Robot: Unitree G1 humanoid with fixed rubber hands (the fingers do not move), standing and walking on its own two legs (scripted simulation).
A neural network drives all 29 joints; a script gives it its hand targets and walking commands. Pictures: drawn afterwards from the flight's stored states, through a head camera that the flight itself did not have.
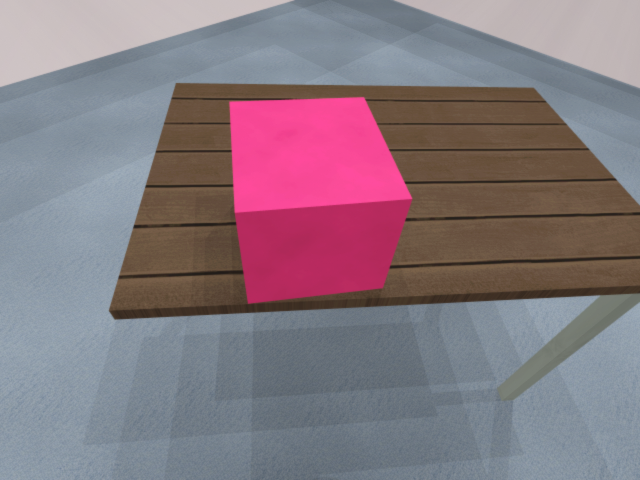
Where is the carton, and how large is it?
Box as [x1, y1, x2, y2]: [229, 97, 411, 303]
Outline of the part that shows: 363,97 229,102 234,207 248,303 382,287 411,201 411,197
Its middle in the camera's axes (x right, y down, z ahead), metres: -0.02 -0.07 +0.63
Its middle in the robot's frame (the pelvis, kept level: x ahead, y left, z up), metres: +0.53 +0.03 +0.04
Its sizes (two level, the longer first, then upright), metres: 0.248 0.220 0.201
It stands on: a table, 0.70 m high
